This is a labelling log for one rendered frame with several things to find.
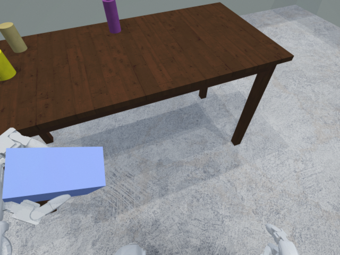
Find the left robot hand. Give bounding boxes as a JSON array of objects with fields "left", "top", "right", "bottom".
[{"left": 0, "top": 127, "right": 71, "bottom": 225}]

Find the sponge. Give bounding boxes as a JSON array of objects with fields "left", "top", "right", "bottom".
[{"left": 2, "top": 147, "right": 106, "bottom": 204}]

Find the right robot hand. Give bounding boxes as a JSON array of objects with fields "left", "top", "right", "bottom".
[{"left": 260, "top": 223, "right": 299, "bottom": 255}]

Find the table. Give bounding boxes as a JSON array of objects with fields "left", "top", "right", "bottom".
[{"left": 0, "top": 2, "right": 294, "bottom": 213}]

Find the robot left forearm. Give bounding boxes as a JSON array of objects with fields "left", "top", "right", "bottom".
[{"left": 0, "top": 221, "right": 12, "bottom": 255}]

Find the left robot thigh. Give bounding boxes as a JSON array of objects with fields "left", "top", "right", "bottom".
[{"left": 114, "top": 244, "right": 146, "bottom": 255}]

